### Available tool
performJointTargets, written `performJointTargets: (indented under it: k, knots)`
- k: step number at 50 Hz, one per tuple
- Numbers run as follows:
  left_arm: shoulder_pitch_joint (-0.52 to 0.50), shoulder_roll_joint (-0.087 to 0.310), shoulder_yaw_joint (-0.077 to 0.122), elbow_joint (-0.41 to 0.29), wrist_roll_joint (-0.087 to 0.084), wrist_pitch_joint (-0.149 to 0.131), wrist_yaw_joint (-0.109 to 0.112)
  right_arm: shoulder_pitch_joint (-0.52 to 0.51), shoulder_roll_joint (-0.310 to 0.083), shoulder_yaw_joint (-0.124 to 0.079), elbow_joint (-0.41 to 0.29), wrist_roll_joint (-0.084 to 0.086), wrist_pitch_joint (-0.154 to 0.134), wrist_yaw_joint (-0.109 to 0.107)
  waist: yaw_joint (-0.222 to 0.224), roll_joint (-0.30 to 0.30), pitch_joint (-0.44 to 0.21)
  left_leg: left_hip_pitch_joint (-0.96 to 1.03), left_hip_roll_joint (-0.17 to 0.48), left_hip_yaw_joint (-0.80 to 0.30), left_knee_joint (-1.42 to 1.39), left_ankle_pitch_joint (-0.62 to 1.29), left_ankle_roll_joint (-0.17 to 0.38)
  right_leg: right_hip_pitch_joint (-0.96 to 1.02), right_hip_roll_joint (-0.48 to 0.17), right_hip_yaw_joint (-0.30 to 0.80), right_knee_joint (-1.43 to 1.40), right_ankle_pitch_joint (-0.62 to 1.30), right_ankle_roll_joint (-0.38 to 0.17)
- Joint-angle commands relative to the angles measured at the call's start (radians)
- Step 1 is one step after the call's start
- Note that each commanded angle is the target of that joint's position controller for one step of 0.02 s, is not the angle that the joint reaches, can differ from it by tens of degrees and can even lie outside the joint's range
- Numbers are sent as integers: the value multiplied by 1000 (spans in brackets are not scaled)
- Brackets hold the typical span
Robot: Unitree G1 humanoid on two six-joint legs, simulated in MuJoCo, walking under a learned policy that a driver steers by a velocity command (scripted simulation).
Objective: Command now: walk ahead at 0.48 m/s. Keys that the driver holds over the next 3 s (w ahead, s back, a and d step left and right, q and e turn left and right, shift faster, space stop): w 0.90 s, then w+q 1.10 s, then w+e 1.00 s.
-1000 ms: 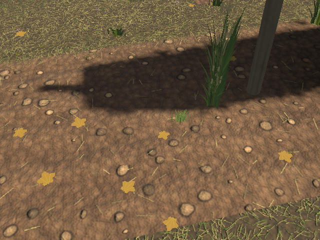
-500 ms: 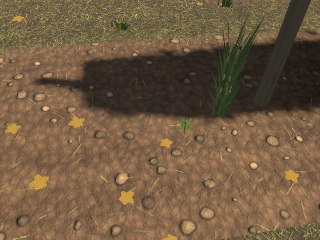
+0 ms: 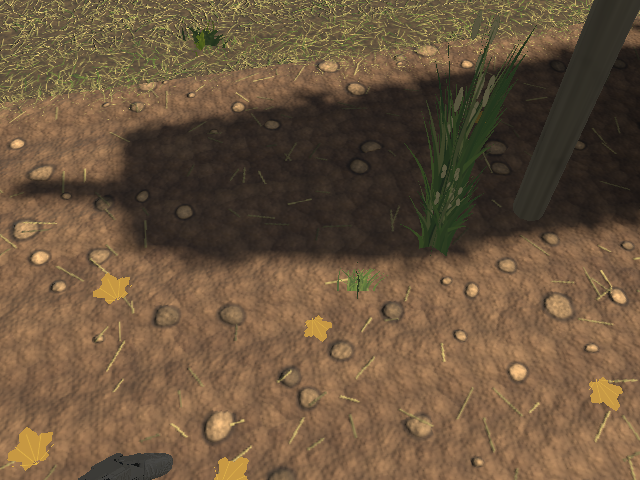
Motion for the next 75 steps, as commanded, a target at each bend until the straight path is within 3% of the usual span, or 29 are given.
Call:
performJointTargets:
  k: [1,3,6,10,13,19,21,23,24,25,26,27,29,31,33,41,48,50,51,52,53,54,55,56,58,61,65,69,75]
  knots:
    - [207,124,30,24,3,-2,7,-97,-136,-25,-106,22,-54,-1,121,-27,-161,-575,90,-38,294,138,26,599,-343,507,-307,-39,-203]
    - [147,80,17,29,24,-17,-2,-85,-101,-36,-106,-8,-31,-16,43,-16,-112,-434,149,-42,201,218,24,375,-284,368,-362,88,-179]
    - [193,91,15,63,16,-15,8,-100,-68,-38,-125,2,-7,-22,20,-63,-63,-432,172,-20,85,246,8,275,-261,282,-431,69,-184]
    - [280,141,21,92,15,-7,39,-276,-82,-41,-191,-18,-6,-20,54,-52,0,-535,169,1,-169,474,-22,284,-241,218,-466,92,-165]
    - [332,154,21,113,6,-5,43,-393,-68,-30,-221,-14,-11,-7,87,-55,11,-467,124,39,-362,619,-21,284,-206,149,-460,113,-128]
    - [431,177,31,172,-6,12,44,-544,-94,-18,-283,0,-18,22,123,-60,44,-492,99,42,-506,533,7,489,-289,165,-382,129,-114]
    - [419,193,38,175,-6,24,46,-509,-122,-25,-285,3,-25,30,88,-80,17,-416,78,57,-535,445,30,537,-310,169,-319,243,-95]
    - [379,180,31,163,-2,35,47,-270,-192,-63,-216,0,-28,26,-32,-79,-126,-79,24,105,-557,429,74,491,-238,106,-54,527,-55]
    - [378,147,14,136,15,36,48,-67,-270,-86,-171,-13,-28,18,-98,14,-283,242,185,-76,-527,444,140,291,-174,52,259,334,-20]
    - [498,14,-24,132,13,12,35,12,-342,-101,-144,-17,-20,23,-40,291,-417,591,407,-546,-640,261,305,-126,13,38,616,-290,52]
    - [452,105,-5,144,-9,-11,32,2,-237,-71,-150,-12,-19,23,-64,222,-416,584,399,-655,-726,150,291,-248,-18,178,758,-439,35]
    - [354,169,12,115,-30,-26,29,-99,-188,-55,-172,-10,-23,20,-52,167,-268,455,364,-503,-740,188,240,-316,-73,171,782,-362,15]
    - [269,163,21,99,-12,-22,44,-236,-134,-35,-202,-24,-28,24,7,38,-130,175,291,-295,-795,381,199,-235,-158,134,675,-203,18]
    - [299,121,24,102,-3,3,47,-246,-107,-25,-189,-33,-33,30,58,60,-103,56,252,-211,-850,443,185,-135,-190,138,597,-143,20]
    - [292,94,23,97,-1,21,50,-212,-131,-29,-170,-27,-37,26,70,55,-73,14,242,-155,-887,489,194,-143,-199,125,527,-111,32]
    - [12,81,17,6,5,21,36,-76,-169,-31,-120,-16,-26,-7,4,46,7,45,190,-15,-934,535,145,-183,-154,75,95,251,57]
    - [-144,98,8,-69,-5,0,-1,26,-182,-41,-67,-6,7,-16,-20,50,53,258,271,-57,-823,635,143,-208,-116,76,-64,121,28]
    - [-60,138,24,-55,-4,-10,-2,-7,-206,-49,-78,-4,14,-18,37,82,1,249,267,-70,-735,822,126,-40,-74,52,-93,59,11]
    - [64,173,43,-20,-3,-14,3,-32,-203,-47,-87,-4,17,-17,104,84,-75,211,229,-47,-611,955,106,149,-47,29,-113,73,-11]
    - [265,228,67,31,9,-16,13,-57,-174,-36,-109,-13,16,-15,187,70,-213,52,172,-15,-388,886,74,465,-113,88,-49,118,-56]
    - [429,328,91,56,29,-11,25,15,-81,-9,-137,-21,2,-10,191,-118,-394,-330,32,57,0,473,1,896,-380,439,-48,75,-173]
    - [448,276,73,68,21,-1,23,67,-52,2,-120,2,-18,-5,175,-273,-516,-507,-36,-35,224,-87,-14,986,-500,758,-194,-53,-250]
    - [370,202,51,54,12,1,26,-13,-158,-29,-131,28,-26,-6,175,-181,-356,-592,31,-81,308,-51,-3,848,-458,648,-231,-138,-195]
    - [287,160,39,37,9,0,29,-87,-172,-35,-153,33,-26,-11,151,-135,-226,-609,83,-46,298,39,6,685,-425,499,-263,-136,-150]
    - [175,95,19,35,22,-10,23,-118,-143,-49,-157,14,-3,-24,82,-82,-87,-509,148,-38,194,168,12,414,-339,297,-360,-66,-96]
    - [157,111,28,55,30,-16,23,-85,-73,-46,-172,15,35,-21,32,-106,-38,-449,174,-36,143,235,7,281,-322,155,-431,23,-104]
    - [198,152,41,74,37,-15,47,-179,-89,-57,-223,1,44,-14,37,-64,-9,-546,169,-47,-20,430,-8,321,-310,24,-448,139,-102]
    - [241,183,47,79,28,-4,63,-321,-71,-42,-275,-3,35,17,81,-41,22,-521,148,34,-241,563,-6,368,-298,-79,-456,165,-79]
    - [310,232,65,91,1,36,66,-441,-93,-39,-371,0,40,54,97,-56,41,-521,94,126,-379,393,46,582,-357,-148,-319,438,-50]
Next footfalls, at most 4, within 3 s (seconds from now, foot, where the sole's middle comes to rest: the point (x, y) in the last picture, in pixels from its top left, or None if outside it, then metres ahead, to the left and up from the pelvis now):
0.48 left None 0.44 0.16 -0.76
1.04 right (347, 330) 0.76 -0.08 -0.76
1.58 left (219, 254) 1.00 0.23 -0.76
2.08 right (240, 155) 1.34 0.18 -0.76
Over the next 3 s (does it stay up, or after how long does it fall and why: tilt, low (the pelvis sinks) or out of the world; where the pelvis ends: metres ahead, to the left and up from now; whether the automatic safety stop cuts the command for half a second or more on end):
stays up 1.56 0.39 0.00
